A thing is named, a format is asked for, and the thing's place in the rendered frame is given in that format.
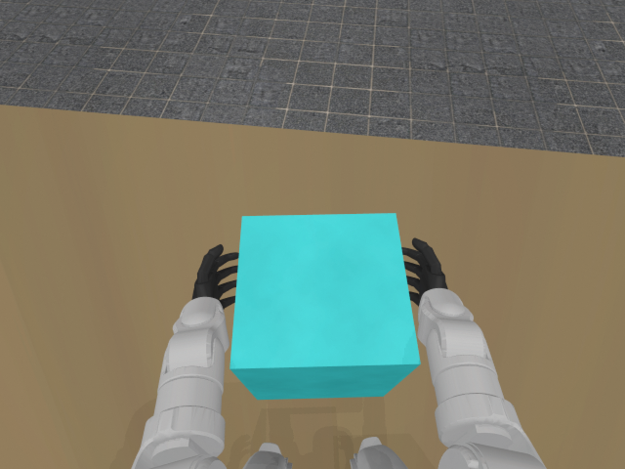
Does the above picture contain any carton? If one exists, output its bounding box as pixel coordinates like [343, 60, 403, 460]
[229, 213, 421, 400]

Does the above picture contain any right robot shin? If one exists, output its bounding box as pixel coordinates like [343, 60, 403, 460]
[358, 437, 381, 452]

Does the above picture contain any right robot hand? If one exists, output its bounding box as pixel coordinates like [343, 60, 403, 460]
[401, 238, 448, 306]

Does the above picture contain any robot right forearm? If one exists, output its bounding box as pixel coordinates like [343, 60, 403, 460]
[417, 288, 547, 469]

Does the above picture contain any robot left forearm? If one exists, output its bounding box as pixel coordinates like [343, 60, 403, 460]
[131, 297, 229, 469]

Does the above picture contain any robot right upper arm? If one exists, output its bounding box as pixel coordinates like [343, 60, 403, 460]
[438, 442, 546, 469]

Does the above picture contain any left robot hand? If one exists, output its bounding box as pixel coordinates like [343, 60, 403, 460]
[192, 244, 239, 309]

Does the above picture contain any robot shin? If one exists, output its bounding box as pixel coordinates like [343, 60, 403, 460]
[358, 437, 381, 452]
[259, 443, 282, 455]

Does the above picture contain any left robot shin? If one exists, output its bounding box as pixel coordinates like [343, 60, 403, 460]
[259, 443, 282, 455]

